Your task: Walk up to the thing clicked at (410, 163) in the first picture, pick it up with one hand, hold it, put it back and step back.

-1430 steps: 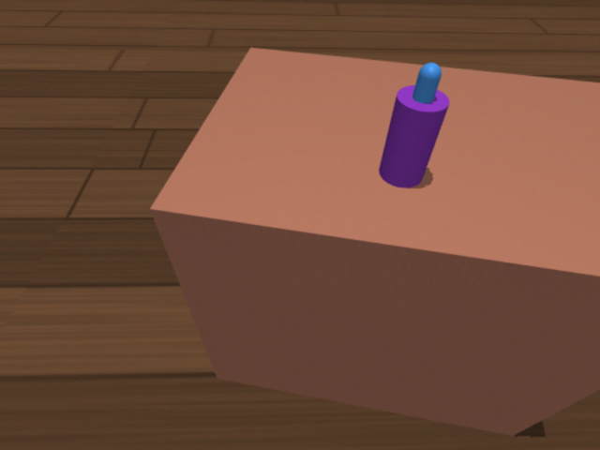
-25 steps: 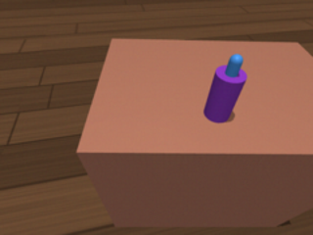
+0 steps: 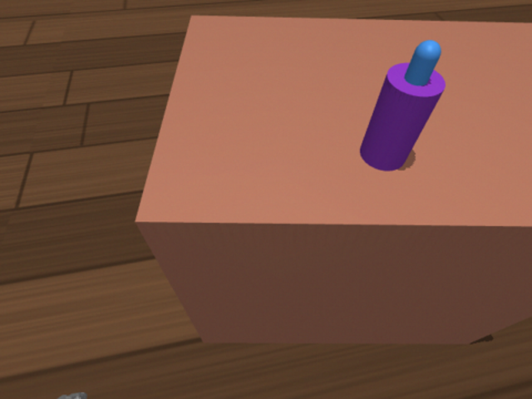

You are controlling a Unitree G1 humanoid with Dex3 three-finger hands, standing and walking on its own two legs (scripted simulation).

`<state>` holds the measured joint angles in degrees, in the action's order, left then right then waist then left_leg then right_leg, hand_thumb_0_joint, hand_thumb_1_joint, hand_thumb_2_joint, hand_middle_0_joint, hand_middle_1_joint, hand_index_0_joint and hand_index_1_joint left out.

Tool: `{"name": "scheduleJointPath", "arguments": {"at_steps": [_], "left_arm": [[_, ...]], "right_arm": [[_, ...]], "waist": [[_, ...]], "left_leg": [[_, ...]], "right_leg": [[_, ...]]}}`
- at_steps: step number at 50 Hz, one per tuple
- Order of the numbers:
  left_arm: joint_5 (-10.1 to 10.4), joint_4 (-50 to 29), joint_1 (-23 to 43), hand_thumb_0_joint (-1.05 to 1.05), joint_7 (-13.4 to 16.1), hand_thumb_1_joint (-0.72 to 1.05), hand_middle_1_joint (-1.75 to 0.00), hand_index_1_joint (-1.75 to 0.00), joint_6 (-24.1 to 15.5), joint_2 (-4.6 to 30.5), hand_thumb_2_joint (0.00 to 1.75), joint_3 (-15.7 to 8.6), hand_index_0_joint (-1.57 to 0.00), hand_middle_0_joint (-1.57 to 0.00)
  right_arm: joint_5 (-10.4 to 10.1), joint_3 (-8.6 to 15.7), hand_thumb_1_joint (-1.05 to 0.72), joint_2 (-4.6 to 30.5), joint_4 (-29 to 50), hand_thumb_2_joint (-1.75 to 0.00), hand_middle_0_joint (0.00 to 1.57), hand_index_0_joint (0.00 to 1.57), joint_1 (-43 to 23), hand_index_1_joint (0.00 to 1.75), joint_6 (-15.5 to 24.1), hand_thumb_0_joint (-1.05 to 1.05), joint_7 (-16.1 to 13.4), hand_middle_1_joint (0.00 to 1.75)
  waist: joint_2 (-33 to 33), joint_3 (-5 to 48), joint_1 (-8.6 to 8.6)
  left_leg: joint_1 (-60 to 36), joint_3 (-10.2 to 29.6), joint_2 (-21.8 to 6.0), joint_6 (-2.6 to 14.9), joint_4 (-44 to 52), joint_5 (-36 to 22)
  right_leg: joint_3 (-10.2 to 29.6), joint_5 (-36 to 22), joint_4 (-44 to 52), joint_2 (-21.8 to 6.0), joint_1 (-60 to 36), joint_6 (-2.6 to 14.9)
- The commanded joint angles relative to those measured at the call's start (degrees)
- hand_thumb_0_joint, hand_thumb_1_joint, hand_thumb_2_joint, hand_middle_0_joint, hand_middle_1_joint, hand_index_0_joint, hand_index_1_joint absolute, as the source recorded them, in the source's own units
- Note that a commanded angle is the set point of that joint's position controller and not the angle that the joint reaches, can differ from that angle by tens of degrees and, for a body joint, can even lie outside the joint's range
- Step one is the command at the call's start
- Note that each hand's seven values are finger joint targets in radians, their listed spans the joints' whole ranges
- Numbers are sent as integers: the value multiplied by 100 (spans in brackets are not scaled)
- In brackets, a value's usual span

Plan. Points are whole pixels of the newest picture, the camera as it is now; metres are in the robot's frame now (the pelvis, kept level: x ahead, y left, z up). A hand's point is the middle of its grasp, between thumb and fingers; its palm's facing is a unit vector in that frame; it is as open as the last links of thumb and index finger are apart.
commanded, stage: step back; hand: right
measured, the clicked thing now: (403, 107) +0.52 -0.21 +0.14
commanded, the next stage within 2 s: none
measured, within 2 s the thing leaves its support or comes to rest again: neither
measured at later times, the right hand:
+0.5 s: hand out of the picture -0.01 -0.22 -0.14, palm faces +0.05 +0.91 -0.41, open 7.4 cm
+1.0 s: hand out of the picture -0.14 -0.23 -0.15, palm faces -0.05 +0.90 -0.43, open 7.4 cm
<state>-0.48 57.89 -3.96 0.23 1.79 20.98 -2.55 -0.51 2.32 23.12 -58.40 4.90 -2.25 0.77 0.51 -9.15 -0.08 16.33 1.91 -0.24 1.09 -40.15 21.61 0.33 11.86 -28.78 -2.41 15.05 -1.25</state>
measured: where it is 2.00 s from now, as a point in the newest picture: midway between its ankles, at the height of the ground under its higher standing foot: outside the picture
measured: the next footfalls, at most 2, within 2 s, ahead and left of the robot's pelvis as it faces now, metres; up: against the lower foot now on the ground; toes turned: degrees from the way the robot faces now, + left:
right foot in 0.60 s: -0.10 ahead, -0.07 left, +0.00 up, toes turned -2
left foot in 0.96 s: -0.20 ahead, +0.16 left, +0.00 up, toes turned -2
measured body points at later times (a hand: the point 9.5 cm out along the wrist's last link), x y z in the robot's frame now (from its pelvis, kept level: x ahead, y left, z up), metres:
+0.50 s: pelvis -0.09 +0.05 -0.01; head -0.01 +0.07 +0.44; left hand +0.04 +0.35 -0.14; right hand -0.01 -0.26 -0.12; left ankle -0.05 +0.13 -0.73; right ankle -0.12 -0.08 -0.71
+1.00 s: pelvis -0.22 +0.05 -0.02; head -0.16 +0.06 +0.43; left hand -0.07 +0.35 -0.13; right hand -0.13 -0.27 -0.13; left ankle -0.24 +0.17 -0.74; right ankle -0.14 -0.07 -0.73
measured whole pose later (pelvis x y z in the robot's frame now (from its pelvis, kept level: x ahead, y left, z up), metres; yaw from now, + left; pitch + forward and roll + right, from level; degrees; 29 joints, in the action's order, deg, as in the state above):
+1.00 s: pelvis -0.22 +0.05 -0.02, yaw -1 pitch -2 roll +2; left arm -1.6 42.6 -5.4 0.0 4.1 21.7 -3.3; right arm 1.3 2.7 22.2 -49.9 10.0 -0.9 -0.9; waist -3.3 -11.3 0.6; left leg 12.5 0.7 2.9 0.7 -36.0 20.8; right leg 0.1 14.9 -39.7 -1.9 23.8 0.8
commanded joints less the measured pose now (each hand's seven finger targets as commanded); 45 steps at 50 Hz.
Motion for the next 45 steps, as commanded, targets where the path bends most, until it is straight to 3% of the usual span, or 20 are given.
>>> {"name": "scheduleJointPath", "arguments": {"at_steps": [1,4,5,6,7,8,10,12,16,17,20,26,29,30,31,32,33,35,42,45], "left_arm": [[-120,-864,587,0,113,90,-30,-30,-78,1578,90,-359,-20,-20],[-70,-1017,591,0,122,90,-30,-30,26,1508,90,-313,-20,-20],[-15,-1072,476,0,107,90,-30,-30,91,1372,90,-283,-20,-20],[48,-1187,321,0,124,90,-30,-30,131,980,90,-223,-20,-20],[-8,-1166,341,0,207,90,-30,-30,162,1067,90,-264,-20,-20],[-39,-1068,363,0,271,90,-30,-30,181,1189,90,-297,-20,-20],[31,-931,19,0,283,90,-30,-30,190,1249,90,-296,-20,-20],[32,-938,-296,0,222,90,-30,-30,154,1231,90,-309,-20,-20],[-36,-1151,-171,0,152,90,-30,-30,106,1104,90,-329,-20,-20],[-40,-1183,-159,0,152,90,-30,-30,102,1095,90,-337,-20,-20],[-68,-1262,-165,0,136,90,-30,-30,94,1082,90,-368,-20,-20],[-120,-1169,-773,0,33,90,-30,-30,64,1031,90,-422,-20,-20],[-171,-1069,-1174,0,14,90,-30,-30,-3,1098,90,-489,-20,-20],[-212,-1144,-1119,0,19,90,-30,-30,-31,1352,90,-565,-20,-20],[-114,-1262,-834,0,-11,90,-30,-30,-17,1710,90,-630,-20,-20],[-170,-1474,-598,0,3,90,-30,-30,-59,1780,90,-632,-20,-20],[-112,-1579,-353,0,27,90,-30,-30,-73,1597,90,-602,-20,-20],[-93,-1696,-52,0,75,90,-30,-30,-68,1331,90,-526,-20,-20],[-196,-1865,-622,0,104,90,-30,-30,1,1307,90,-524,-20,-20],[-153,-1940,-486,0,78,90,-30,-30,59,1379,90,-513,-20,-20]], "right_arm": [[1,314,-90,953,398,-90,20,20,749,30,-51,0,-48,30],[90,357,-90,985,378,-90,20,20,1062,30,45,0,-78,30],[175,412,-90,1108,403,-90,20,20,1043,30,95,0,-103,30],[319,543,-90,1644,519,-90,20,20,860,30,143,0,-118,30],[249,608,-90,2078,672,-90,20,20,637,30,161,0,-113,30],[234,611,-90,2027,759,-90,20,20,568,30,171,0,-131,30],[273,500,-90,1556,882,-90,20,20,-5,30,189,0,-225,30],[235,454,-90,1257,952,-90,20,20,51,30,205,0,-294,30],[162,467,-90,1140,956,-90,20,20,573,30,190,0,-352,30],[147,475,-90,1166,979,-90,20,20,597,30,186,0,-355,30],[151,492,-90,1210,1087,-90,20,20,687,30,167,0,-343,30],[146,485,-90,1349,1306,-90,20,20,286,30,172,0,-270,30],[101,416,-90,1276,1329,-90,20,20,124,30,145,0,-240,30],[62,368,-90,1117,1366,-90,20,20,88,30,147,0,-230,30],[31,345,-90,940,1378,-90,20,20,-113,30,136,0,-242,30],[66,363,-90,974,1339,-90,20,20,-71,30,87,0,-269,30],[75,347,-90,1017,1247,-90,20,20,205,30,61,0,-270,30],[-1,300,-90,996,1137,-90,20,20,518,30,97,0,-264,30],[70,245,-90,928,1376,-90,20,20,537,30,181,0,-306,30],[133,306,-90,908,1241,-90,20,20,892,30,196,0,-276,30]], "waist": [[-1279,1125,-192],[-1034,1269,-275],[-316,1185,-249],[1040,1147,-90],[1103,1166,-174],[995,1172,-239],[632,1077,119],[831,1138,203],[688,1189,-105],[680,1178,-155],[625,1261,-252],[686,1330,-28],[221,1411,182],[-404,1298,158],[-1362,839,251],[-1428,571,286],[-975,516,122],[-628,606,-49],[-1071,1162,348],[-1111,1411,178]], "left_leg": [[-179,237,77,219,-1268,938],[-244,-148,78,105,787,-410],[-382,341,-271,140,1623,-1774],[-851,1936,-1374,420,1933,-3486],[-553,2425,-1946,1013,1900,-4360],[-362,2674,-2033,1073,2012,-4153],[-1026,1551,-1482,776,1643,-4150],[-1496,1136,-1215,655,1438,-4225],[-2207,948,-1154,567,1315,-4552],[-2262,1015,-1300,764,1293,-4585],[-2058,1104,-1509,1083,1264,-4273],[-1074,1288,-1639,1040,1454,-2780],[-291,936,-1294,606,1067,-2218],[291,611,-796,302,559,-1553],[513,-64,359,-71,-494,-5],[576,202,538,-122,-1768,1427],[635,646,530,-116,-2368,1357],[740,687,673,-116,-2548,868],[994,153,357,-258,-980,958],[289,-129,246,-138,231,464]], "right_leg": [[1129,-2344,309,-1529,304,1521],[869,-1987,-512,-1099,-110,1030],[662,-1333,-1129,-613,62,772],[394,621,-2200,434,1045,449],[915,2508,-2889,911,1190,295],[1380,2681,-3514,1009,1137,273],[1479,1979,-3977,936,1659,282],[1229,1490,-3873,824,1700,197],[967,1394,-2962,789,1630,-5],[941,1510,-2749,742,1571,-28],[707,1541,-2045,565,1107,31],[279,1231,-1049,411,163,269],[453,-27,134,156,-729,483],[1331,-561,379,-466,-803,749],[2420,-1014,926,-1315,-118,1558],[2952,-1459,1101,-1917,344,2000],[2646,-1735,1030,-1838,473,1934],[1581,-2376,611,-1143,149,1509],[1296,-2816,72,-1057,-1337,1447],[1282,-2443,-167,-1018,-1186,1287]]}}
